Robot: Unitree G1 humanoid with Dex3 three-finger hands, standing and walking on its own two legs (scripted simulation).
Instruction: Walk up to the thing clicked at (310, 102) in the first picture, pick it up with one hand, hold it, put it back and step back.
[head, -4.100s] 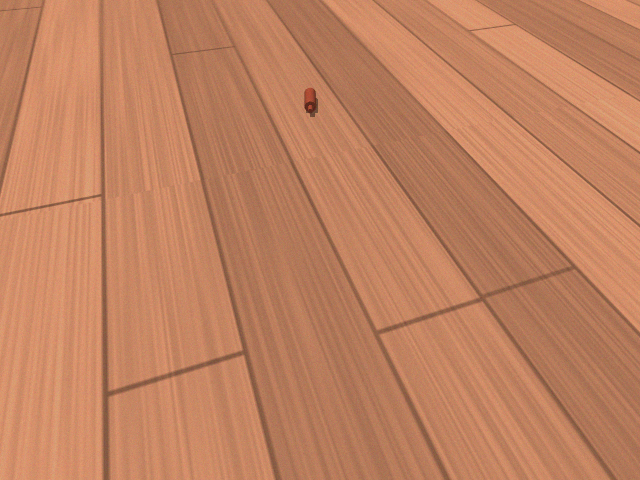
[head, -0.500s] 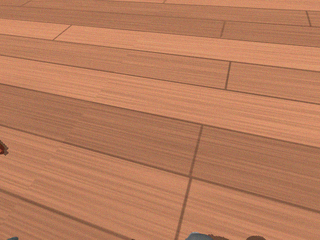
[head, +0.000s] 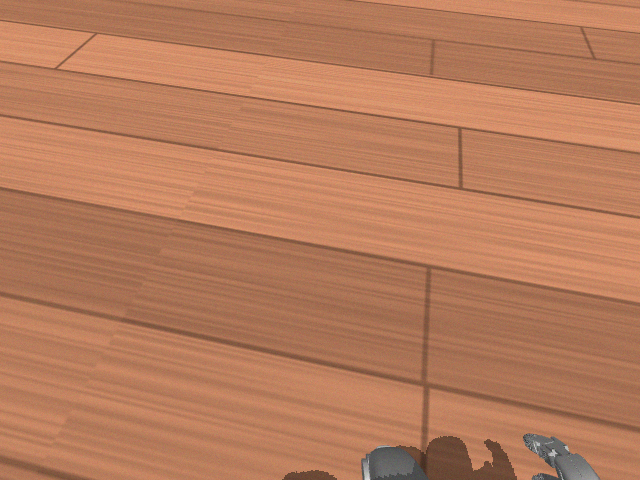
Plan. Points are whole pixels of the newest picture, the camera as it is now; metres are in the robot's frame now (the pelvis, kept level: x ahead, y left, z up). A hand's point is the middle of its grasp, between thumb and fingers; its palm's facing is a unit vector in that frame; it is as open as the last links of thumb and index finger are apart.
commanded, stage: walk up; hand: left
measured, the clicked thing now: out of the picture +0.67 +1.06 -0.71
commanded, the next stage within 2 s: none
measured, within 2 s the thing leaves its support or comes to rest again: neither
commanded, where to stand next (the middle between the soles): +0.20 +1.03 m, yaw -34 degrees
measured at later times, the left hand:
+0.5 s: hand out of the picture +0.19 +0.53 -0.10, palm faces -0.15 -0.74 -0.65, open 7.4 cm
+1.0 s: hand out of the picture +0.25 +0.69 -0.11, palm faces -0.25 -0.78 -0.58, open 7.4 cm
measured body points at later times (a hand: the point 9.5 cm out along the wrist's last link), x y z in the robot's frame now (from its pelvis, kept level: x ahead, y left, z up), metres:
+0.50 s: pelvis +0.07 +0.21 -0.01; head +0.09 +0.16 +0.43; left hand +0.19 +0.57 -0.06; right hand +0.15 -0.15 -0.13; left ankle +0.12 +0.38 -0.68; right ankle +0.14 -0.01 -0.70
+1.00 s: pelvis +0.10 +0.42 -0.01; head +0.12 +0.37 +0.43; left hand +0.26 +0.72 -0.08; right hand +0.10 +0.08 -0.13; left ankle +0.15 +0.55 -0.63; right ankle +0.16 +0.26 -0.71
